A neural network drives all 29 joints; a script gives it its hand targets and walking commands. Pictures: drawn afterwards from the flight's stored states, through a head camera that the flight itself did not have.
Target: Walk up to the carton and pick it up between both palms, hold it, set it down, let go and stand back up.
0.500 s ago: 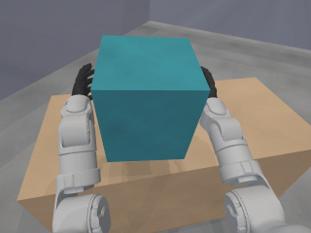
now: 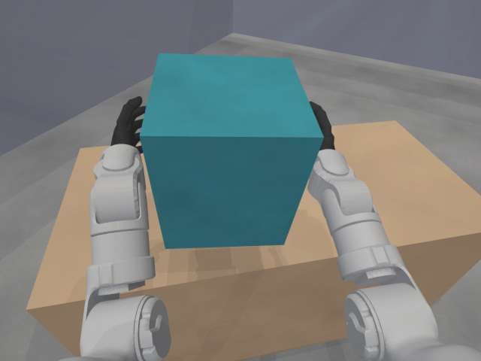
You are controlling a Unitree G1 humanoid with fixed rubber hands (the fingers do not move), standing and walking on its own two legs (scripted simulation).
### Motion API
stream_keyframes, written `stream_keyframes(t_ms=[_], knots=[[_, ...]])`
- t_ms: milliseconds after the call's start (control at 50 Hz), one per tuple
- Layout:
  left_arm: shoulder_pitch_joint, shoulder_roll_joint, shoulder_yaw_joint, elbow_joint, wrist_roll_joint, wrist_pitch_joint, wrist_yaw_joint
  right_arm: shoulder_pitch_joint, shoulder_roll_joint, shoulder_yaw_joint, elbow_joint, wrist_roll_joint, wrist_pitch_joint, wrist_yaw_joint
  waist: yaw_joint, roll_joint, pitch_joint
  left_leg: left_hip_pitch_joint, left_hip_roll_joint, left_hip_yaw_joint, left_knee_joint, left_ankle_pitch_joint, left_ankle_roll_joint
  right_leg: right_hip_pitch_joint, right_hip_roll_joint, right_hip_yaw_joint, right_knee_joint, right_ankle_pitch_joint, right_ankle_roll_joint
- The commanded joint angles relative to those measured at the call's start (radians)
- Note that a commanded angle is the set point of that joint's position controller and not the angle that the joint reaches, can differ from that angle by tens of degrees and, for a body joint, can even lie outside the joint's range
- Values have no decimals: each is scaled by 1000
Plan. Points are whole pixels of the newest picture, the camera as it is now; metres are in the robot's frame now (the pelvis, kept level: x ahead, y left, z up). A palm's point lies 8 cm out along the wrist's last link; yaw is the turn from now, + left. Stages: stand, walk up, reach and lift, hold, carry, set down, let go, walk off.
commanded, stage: hold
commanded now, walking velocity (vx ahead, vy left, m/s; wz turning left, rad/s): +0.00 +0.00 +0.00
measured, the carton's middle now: (226, 156) +0.39 +0.01 +0.17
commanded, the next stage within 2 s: none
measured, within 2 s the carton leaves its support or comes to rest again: neither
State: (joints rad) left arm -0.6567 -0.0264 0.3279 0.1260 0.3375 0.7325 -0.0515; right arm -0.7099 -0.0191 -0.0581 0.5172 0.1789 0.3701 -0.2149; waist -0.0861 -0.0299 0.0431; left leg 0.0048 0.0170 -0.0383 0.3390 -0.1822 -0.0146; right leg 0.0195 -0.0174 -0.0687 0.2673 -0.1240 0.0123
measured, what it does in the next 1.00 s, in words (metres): stands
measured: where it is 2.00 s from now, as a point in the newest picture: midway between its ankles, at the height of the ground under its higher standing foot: outside the picture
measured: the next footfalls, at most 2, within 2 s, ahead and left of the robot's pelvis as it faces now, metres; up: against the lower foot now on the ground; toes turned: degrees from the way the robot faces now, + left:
none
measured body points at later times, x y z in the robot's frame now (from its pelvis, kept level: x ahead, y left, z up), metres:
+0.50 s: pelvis +0.00 +0.00 +0.00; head -0.05 +0.02 +0.45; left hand +0.38 +0.15 +0.21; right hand +0.38 -0.15 +0.19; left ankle +0.02 +0.13 -0.75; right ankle +0.03 -0.13 -0.75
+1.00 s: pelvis +0.00 +0.00 +0.00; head -0.05 +0.02 +0.45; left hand +0.38 +0.16 +0.21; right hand +0.38 -0.14 +0.19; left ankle +0.02 +0.13 -0.75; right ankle +0.03 -0.13 -0.75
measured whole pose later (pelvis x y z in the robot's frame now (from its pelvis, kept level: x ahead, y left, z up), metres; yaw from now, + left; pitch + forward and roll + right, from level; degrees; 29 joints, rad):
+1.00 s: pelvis +0.00 +0.00 +0.00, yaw +0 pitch -9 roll -1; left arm -0.65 -0.02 0.33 0.11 0.34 0.74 -0.06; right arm -0.70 -0.01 -0.06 0.50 0.18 0.37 -0.22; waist -0.08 -0.03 0.05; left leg 0.00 0.02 -0.04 0.34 -0.18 -0.02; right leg 0.02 -0.02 -0.07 0.27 -0.12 0.01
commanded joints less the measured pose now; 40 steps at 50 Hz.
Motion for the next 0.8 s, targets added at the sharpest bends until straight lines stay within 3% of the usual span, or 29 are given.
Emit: stream_keyframes(t_ms=[0,280,460,680,780], knots=[[-655,-508,-482,-117,-167,-61,-142,-788,555,397,-328,93,-82,107,-3,50,-410,22,-71,66,-30,273,-20,172,74,-29,3,157,31],[-629,-522,-515,-144,-178,-59,-139,-753,534,392,-352,93,-83,110,-25,75,-422,38,-67,59,-24,302,-33,168,79,-32,0,154,20],[-625,-510,-487,-121,-159,-51,-138,-783,535,398,-346,93,-83,113,4,58,-398,20,-67,66,-36,265,-20,162,75,-30,-2,125,23],[-618,-498,-477,-129,-161,-49,-149,-761,545,412,-349,100,-77,99,-6,39,-400,9,-74,65,-31,281,-13,200,71,-24,4,196,36],[-630,-498,-470,-104,-150,-46,-152,-752,532,380,-303,83,-68,105,-12,62,-341,-2,-69,69,-53,221,-16,165,69,-29,-8,110,26]])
